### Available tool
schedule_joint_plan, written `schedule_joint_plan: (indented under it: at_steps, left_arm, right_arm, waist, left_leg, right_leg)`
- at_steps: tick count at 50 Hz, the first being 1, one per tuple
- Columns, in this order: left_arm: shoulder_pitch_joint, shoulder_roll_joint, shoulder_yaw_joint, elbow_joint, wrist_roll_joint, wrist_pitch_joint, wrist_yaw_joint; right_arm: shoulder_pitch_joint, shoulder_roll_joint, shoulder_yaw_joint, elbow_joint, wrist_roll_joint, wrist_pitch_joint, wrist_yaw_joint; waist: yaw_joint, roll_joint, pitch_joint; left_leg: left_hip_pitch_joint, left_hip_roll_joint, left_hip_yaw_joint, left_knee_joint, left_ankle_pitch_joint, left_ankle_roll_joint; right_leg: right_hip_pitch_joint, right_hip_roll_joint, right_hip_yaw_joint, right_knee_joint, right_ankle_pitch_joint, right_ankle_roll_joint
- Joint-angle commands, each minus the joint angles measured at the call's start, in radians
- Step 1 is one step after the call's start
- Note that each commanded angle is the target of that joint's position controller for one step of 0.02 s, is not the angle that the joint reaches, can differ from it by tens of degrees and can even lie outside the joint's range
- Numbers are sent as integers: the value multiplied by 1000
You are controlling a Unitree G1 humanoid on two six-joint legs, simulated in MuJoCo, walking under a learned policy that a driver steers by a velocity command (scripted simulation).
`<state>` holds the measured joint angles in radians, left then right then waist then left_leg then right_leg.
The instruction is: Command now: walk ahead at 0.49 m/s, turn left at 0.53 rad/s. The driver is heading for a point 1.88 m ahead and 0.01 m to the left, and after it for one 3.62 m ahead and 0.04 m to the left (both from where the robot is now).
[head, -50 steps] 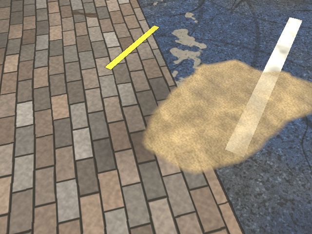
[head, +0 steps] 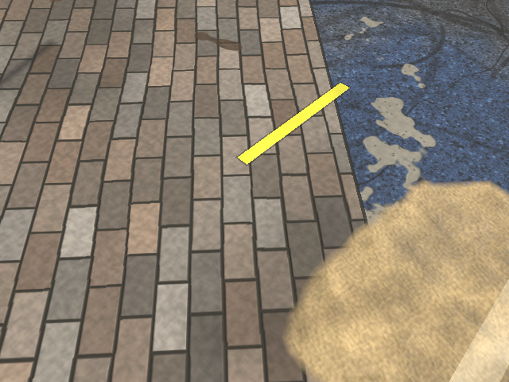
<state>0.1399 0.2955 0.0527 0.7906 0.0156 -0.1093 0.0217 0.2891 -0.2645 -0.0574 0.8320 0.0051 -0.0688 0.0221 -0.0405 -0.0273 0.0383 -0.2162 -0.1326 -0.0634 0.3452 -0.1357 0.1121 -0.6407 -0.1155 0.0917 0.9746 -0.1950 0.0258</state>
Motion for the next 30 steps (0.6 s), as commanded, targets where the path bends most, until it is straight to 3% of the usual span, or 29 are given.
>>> schedule_joint_plan:
  at_steps: [1,4,8,10,11,12,13,14,15,16,17,18,20,22,25,28,30]
  left_arm:
    - [-30,57,15,-72,7,1,5]
    - [-139,38,4,-108,-6,-11,-9]
    - [-192,75,8,-136,-20,-25,-31]
    - [-169,95,13,-136,-19,-36,-40]
    - [-121,102,18,-125,-18,-40,-39]
    - [-23,132,32,-102,-10,-45,-34]
    - [136,184,47,-83,4,-47,-27]
    - [271,269,77,-32,3,-30,-28]
    - [288,186,60,-23,-25,-23,-39]
    - [229,122,41,-35,-30,-19,-39]
    - [164,106,31,-49,-20,-11,-38]
    - [125,87,24,-48,-15,-7,-39]
    - [100,64,14,-43,-6,-8,-41]
    - [116,81,18,-27,-17,-12,-42]
    - [141,122,29,-6,-24,-6,-34]
    - [182,138,31,17,-33,5,-28]
    - [229,147,32,40,-39,12,-28]
  right_arm:
    - [-41,-176,-43,-84,7,-17,-23]
    - [22,-183,-46,-71,19,-4,-33]
    - [83,-161,-41,-52,22,12,-41]
    - [97,-162,-41,-46,12,17,-44]
    - [93,-158,-40,-46,10,21,-42]
    - [90,-134,-30,-51,6,20,-38]
    - [82,-94,-11,-70,-6,16,-32]
    - [227,-35,8,-73,21,2,-27]
    - [210,-103,1,-68,29,-6,-29]
    - [96,-172,-18,-84,34,-8,-29]
    - [20,-164,-16,-102,25,-9,-30]
    - [-22,-149,-16,-116,9,-12,-28]
    - [-10,-115,-15,-116,5,-8,-22]
    - [-14,-81,-6,-121,3,-4,-19]
    - [-111,-57,9,-157,-5,-9,-16]
    - [-210,-46,17,-180,1,-17,-7]
    - [-266,-54,16,-199,9,-20,1]
  waist:
    - [21,75,-8]
    - [-27,88,-18]
    - [-42,101,-28]
    - [-26,130,-35]
    - [4,146,-47]
    - [51,140,-109]
    - [124,72,-248]
    - [96,-227,-391]
    - [117,-225,-345]
    - [132,-112,-190]
    - [114,-34,-109]
    - [95,-16,-42]
    - [54,-61,-30]
    - [46,-71,-34]
    - [66,-46,-22]
    - [98,-45,-9]
    - [118,-47,1]
  left_leg:
    - [-118,220,-210,-175,37,143]
    - [-112,204,-208,-144,7,108]
    - [48,256,-296,-38,-14,99]
    - [114,289,-333,24,62,90]
    - [126,283,-334,64,135,79]
    - [115,235,-305,170,243,55]
    - [9,182,-236,422,177,21]
    - [-353,31,-98,760,-184,-62]
    - [-511,62,-126,887,-432,-68]
    - [-573,106,-135,935,-354,-64]
    - [-560,147,-90,917,-279,-67]
    - [-551,177,-68,855,-226,-73]
    - [-467,222,-40,770,-173,-80]
    - [-455,233,-10,699,-148,-96]
    - [-457,242,15,506,-13,-115]
    - [-378,211,47,315,149,-118]
    - [-351,195,53,256,193,-115]
  right_leg:
    - [62,28,-22,-205,199,32]
    - [144,82,-36,-387,330,38]
    - [137,93,-4,-491,282,20]
    - [171,94,-14,-510,191,-10]
    - [238,103,-36,-540,159,-35]
    - [391,97,-39,-562,151,-76]
    - [645,-44,93,-519,152,-150]
    - [1015,-246,508,-566,-46,-323]
    - [1013,-285,686,-669,-253,-321]
    - [888,-247,561,-687,-297,-273]
    - [763,-204,438,-706,-199,-247]
    - [661,-165,355,-735,-90,-246]
    - [557,-108,247,-778,46,-233]
    - [525,-97,179,-807,148,-250]
    - [515,-87,95,-836,243,-253]
    - [497,-55,18,-839,249,-225]
    - [521,-74,18,-832,236,-219]
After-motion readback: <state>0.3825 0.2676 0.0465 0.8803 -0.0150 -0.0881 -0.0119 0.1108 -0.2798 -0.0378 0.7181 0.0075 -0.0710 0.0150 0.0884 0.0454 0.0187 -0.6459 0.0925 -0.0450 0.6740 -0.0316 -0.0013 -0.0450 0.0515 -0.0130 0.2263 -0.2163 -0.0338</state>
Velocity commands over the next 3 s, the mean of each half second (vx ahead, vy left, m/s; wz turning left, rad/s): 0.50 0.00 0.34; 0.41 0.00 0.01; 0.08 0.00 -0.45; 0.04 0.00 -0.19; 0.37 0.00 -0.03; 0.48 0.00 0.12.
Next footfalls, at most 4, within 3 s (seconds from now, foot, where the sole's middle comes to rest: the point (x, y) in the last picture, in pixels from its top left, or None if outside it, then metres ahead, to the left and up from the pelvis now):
0.24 right None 0.34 -0.14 -0.78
0.74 left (192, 346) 0.58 0.16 -0.78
1.26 right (265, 297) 0.71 -0.05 -0.78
1.68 left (186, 280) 0.77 0.18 -0.78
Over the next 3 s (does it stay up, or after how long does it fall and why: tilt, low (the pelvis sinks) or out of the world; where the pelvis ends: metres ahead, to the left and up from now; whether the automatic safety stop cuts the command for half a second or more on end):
stays up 1.06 -0.04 0.00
